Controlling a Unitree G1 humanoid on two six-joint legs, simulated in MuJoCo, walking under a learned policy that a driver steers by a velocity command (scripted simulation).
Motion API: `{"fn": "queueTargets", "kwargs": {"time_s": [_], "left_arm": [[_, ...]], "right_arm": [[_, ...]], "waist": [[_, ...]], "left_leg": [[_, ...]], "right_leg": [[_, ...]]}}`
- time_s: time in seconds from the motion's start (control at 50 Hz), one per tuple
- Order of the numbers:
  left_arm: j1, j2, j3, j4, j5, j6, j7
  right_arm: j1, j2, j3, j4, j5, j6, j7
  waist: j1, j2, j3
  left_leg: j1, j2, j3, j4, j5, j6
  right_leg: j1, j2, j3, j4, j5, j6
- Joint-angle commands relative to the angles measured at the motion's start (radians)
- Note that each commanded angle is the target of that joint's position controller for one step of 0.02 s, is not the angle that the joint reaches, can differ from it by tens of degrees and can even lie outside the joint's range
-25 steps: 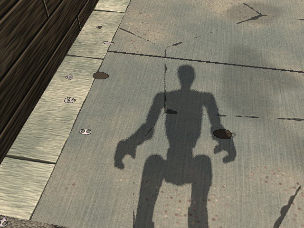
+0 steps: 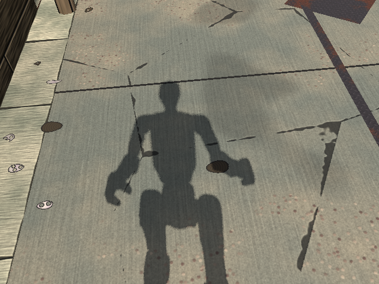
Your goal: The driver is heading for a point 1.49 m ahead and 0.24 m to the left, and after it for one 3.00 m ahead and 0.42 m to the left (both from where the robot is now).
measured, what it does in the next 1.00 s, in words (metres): walks ahead: left foot, then right foot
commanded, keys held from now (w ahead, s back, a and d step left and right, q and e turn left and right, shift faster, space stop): w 0.38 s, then w+q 0.62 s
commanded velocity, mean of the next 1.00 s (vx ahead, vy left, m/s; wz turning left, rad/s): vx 0.46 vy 0.00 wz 0.12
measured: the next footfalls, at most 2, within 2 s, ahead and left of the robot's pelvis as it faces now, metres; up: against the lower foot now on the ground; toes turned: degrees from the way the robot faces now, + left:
left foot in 0.12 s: +0.11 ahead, +0.15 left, +0.00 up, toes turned -7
right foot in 0.56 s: +0.40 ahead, -0.14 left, +0.00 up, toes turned -2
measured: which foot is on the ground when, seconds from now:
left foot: up 0.00-0.10, down 0.12-0.56, up 0.58-1.00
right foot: down 0.00-0.12, up 0.14-0.54, down 0.56-1.00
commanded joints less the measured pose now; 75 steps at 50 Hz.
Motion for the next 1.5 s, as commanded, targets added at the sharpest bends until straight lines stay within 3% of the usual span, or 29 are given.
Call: {"fn": "queueTargets", "kwargs": {"time_s": [0.02,0.1,0.12,0.14,0.16,0.18,0.24,0.38,0.44,0.52,0.56,0.58,0.6,0.62,0.64,0.68,0.78,0.94,1.04,1.08,1.1,1.12,1.14,1.16,1.2,1.24,1.32,1.38,1.5], "left_arm": [[-0.007,0.177,0.051,-0.059,-0.002,-0.013,-0.003],[-0.016,0.119,0.028,-0.054,0.004,-0.013,-0.014],[-0.024,0.072,0.013,-0.059,0.008,-0.017,-0.016],[-0.016,-0.004,-0.011,-0.063,0.016,-0.024,-0.016],[-0.031,0.047,0.003,-0.116,-0.019,-0.039,-0.010],[-0.042,0.133,0.024,-0.095,-0.021,-0.048,-0.007],[-0.076,0.118,0.026,-0.073,0.008,-0.064,-0.025],[-0.253,0.008,-0.013,-0.121,0.011,-0.084,-0.045],[-0.327,0.011,-0.013,-0.141,0.001,-0.095,-0.064],[-0.271,0.082,0.017,-0.136,-0.005,-0.106,-0.070],[-0.027,0.155,0.055,-0.079,0.004,-0.101,-0.048],[0.162,0.238,0.073,-0.059,0.023,-0.091,-0.031],[0.168,0.262,0.072,-0.039,0.036,-0.084,-0.045],[0.126,0.150,0.047,-0.045,0.029,-0.082,-0.044],[0.067,0.108,0.034,-0.039,0.018,-0.082,-0.040],[-0.032,0.067,0.023,-0.027,0.027,-0.088,-0.045],[-0.086,0.071,0.037,0.021,0.026,-0.123,-0.041],[-0.013,0.151,0.060,0.085,0.013,-0.099,-0.022],[0.012,0.211,0.076,0.105,-0.010,-0.059,-0.014],[-0.009,0.213,0.073,0.096,-0.018,-0.044,-0.007],[0.014,0.166,0.052,0.078,0.006,-0.050,-0.003],[0.112,0.021,0.005,0.020,0.038,-0.076,-0.019],[-0.007,0.113,0.017,0.010,0.003,-0.112,-0.032],[-0.101,0.156,0.028,-0.021,-0.030,-0.128,-0.038],[-0.104,0.138,0.025,-0.011,0.010,-0.136,-0.023],[-0.074,0.143,0.032,-0.003,0.026,-0.114,-0.023],[-0.118,0.086,0.015,-0.014,0.043,-0.082,-0.013],[-0.196,0.052,-0.002,-0.017,0.033,-0.082,-0.025],[-0.217,0.099,0.014,-0.014,0.036,-0.100,-0.058]], "right_arm": [[-0.086,-0.076,-0.012,-0.082,0.008,-0.047,0.015],[0.021,-0.073,-0.014,-0.046,0.005,-0.067,0.016],[0.101,-0.095,-0.020,-0.031,-0.003,-0.069,0.009],[0.216,-0.139,-0.024,-0.013,-0.018,-0.068,0.004],[0.280,-0.245,-0.054,0.026,-0.037,-0.061,0.018],[0.243,-0.180,-0.041,0.019,-0.010,-0.062,0.022],[0.192,-0.103,-0.008,0.006,-0.008,-0.052,0.015],[0.256,-0.115,0.007,0.052,0.000,-0.034,0.004],[0.316,-0.134,0.007,0.078,0.010,-0.021,0.002],[0.305,-0.172,-0.004,0.086,0.018,-0.005,-0.005],[0.288,-0.153,0.005,0.075,0.006,-0.003,-0.006],[0.296,-0.064,0.034,0.035,-0.032,-0.006,-0.006],[0.453,0.023,0.057,0.031,0.012,-0.019,-0.004],[0.377,-0.099,0.026,0.049,0.039,-0.019,-0.006],[0.275,-0.132,0.013,0.026,0.045,-0.017,-0.005],[0.220,-0.100,0.011,0.021,0.018,-0.007,-0.007],[0.191,-0.036,0.015,-0.001,0.013,0.037,-0.001],[-0.058,-0.020,0.034,-0.096,0.009,0.018,0.050],[-0.075,-0.072,0.011,-0.153,0.008,0.026,0.067],[0.171,-0.152,-0.038,-0.101,0.012,0.036,0.054],[0.329,-0.235,-0.072,-0.066,0.015,0.049,0.033],[0.273,-0.335,-0.079,-0.082,0.020,0.037,0.030],[0.298,-0.241,-0.053,-0.115,0.012,0.020,0.037],[0.264,-0.191,-0.037,-0.102,0.002,0.005,0.040],[0.145,-0.139,-0.020,-0.113,0.003,-0.003,0.037],[0.088,-0.122,-0.012,-0.135,-0.016,-0.005,0.029],[0.105,-0.168,-0.025,-0.102,-0.009,0.004,-0.001],[0.132,-0.152,-0.020,-0.078,0.002,0.029,-0.020],[0.161,-0.107,0.003,-0.029,-0.015,0.035,-0.025]], "waist": [[0.015,-0.154,0.002],[-0.054,-0.121,-0.007],[-0.090,-0.086,-0.032],[-0.114,0.073,-0.074],[-0.096,0.273,-0.009],[-0.094,0.182,0.083],[-0.076,0.105,0.093],[-0.128,0.109,0.084],[-0.145,0.109,0.097],[-0.065,0.130,0.060],[0.072,0.109,-0.108],[0.128,-0.054,-0.304],[0.041,-0.368,-0.454],[0.067,-0.231,-0.310],[0.061,-0.161,-0.155],[0.000,-0.087,-0.037],[-0.058,-0.074,0.047],[0.022,-0.016,0.120],[-0.017,-0.067,0.058],[-0.161,-0.066,-0.084],[-0.220,0.038,-0.178],[-0.075,0.282,-0.271],[-0.163,0.147,-0.364],[-0.167,0.096,-0.209],[-0.077,-0.002,-0.069],[-0.027,0.034,-0.040],[-0.020,0.027,-0.014],[-0.066,0.078,-0.050],[-0.077,0.111,-0.065]], "left_leg": [[-0.011,-0.009,0.023,-0.086,0.013,0.020],[0.265,0.005,0.059,-0.238,0.095,0.071],[0.394,0.084,-0.015,-0.253,0.048,0.102],[0.512,0.250,-0.223,-0.332,-0.097,0.162],[0.537,0.396,-0.600,-0.444,-0.394,0.301],[0.494,0.410,-0.606,-0.460,-0.488,0.323],[0.459,0.288,-0.367,-0.468,-0.235,0.267],[0.350,0.185,-0.065,-0.501,0.248,0.247],[0.314,0.202,-0.073,-0.485,0.288,0.246],[0.383,0.252,-0.117,-0.385,0.464,0.207],[0.270,0.169,-0.050,-0.079,0.597,0.152],[0.062,0.085,-0.009,0.262,0.240,0.115],[-0.202,-0.023,-0.029,0.539,-0.322,0.080],[-0.292,0.033,-0.069,0.638,-0.276,0.077],[-0.333,0.071,-0.034,0.637,-0.180,0.081],[-0.261,0.129,-0.016,0.565,-0.058,0.072],[-0.241,0.162,-0.019,0.487,0.056,0.054],[-0.249,0.133,0.082,0.072,0.316,0.081],[-0.147,0.038,0.187,-0.002,0.120,0.158],[0.201,-0.052,0.218,-0.066,0.124,0.220],[0.512,0.049,0.025,-0.084,0.141,0.276],[0.810,0.298,-0.565,-0.196,-0.061,0.469],[0.837,0.347,-0.739,-0.340,-0.180,0.476],[0.729,0.322,-0.597,-0.367,-0.107,0.423],[0.455,0.241,-0.382,-0.365,0.132,0.369],[0.317,0.204,-0.301,-0.394,0.352,0.366],[0.172,0.132,-0.125,-0.352,0.740,0.334],[0.158,0.072,-0.055,-0.311,0.671,0.263],[0.320,0.167,-0.163,-0.185,0.553,0.232]], "right_leg": [[0.032,-0.238,0.317,-0.159,-0.294,-0.152],[-0.087,-0.181,0.290,-0.067,-0.318,-0.095],[-0.175,-0.142,0.243,0.044,-0.337,-0.056],[-0.285,-0.030,0.082,0.361,-0.368,0.007],[-0.549,0.016,-0.012,0.539,-0.413,0.025],[-0.645,-0.061,-0.008,0.655,-0.358,0.035],[-0.647,-0.136,-0.073,0.682,-0.132,0.057],[-0.474,-0.153,-0.197,0.338,0.152,0.111],[-0.349,-0.114,-0.211,0.201,0.206,0.112],[-0.188,-0.091,-0.183,0.102,0.147,0.060],[0.203,-0.118,-0.177,0.084,0.156,0.000],[0.519,-0.354,0.057,0.134,0.153,-0.058],[0.694,-0.542,0.497,-0.026,-0.114,-0.186],[0.576,-0.496,0.468,-0.094,-0.226,-0.151],[0.440,-0.462,0.293,-0.103,-0.173,-0.119],[0.223,-0.378,0.100,-0.158,0.031,-0.102],[0.082,-0.363,-0.111,-0.271,0.212,-0.119],[0.189,-0.357,-0.329,-0.282,0.290,-0.084],[0.341,-0.379,-0.394,-0.077,0.752,-0.038],[0.251,-0.334,-0.436,0.273,0.886,0.004],[0.003,-0.289,-0.434,0.583,0.558,0.051],[-0.440,-0.076,-0.315,0.926,-0.380,0.109],[-0.539,-0.078,-0.101,1.007,-0.390,0.094],[-0.602,-0.119,-0.103,0.972,-0.285,0.074],[-0.502,-0.192,-0.109,0.799,-0.153,0.075],[-0.397,-0.209,-0.109,0.736,-0.110,0.099],[-0.336,-0.155,-0.164,0.536,-0.002,0.166],[-0.244,-0.105,-0.186,0.303,0.234,0.167],[-0.202,-0.108,-0.151,0.115,0.260,0.088]]}}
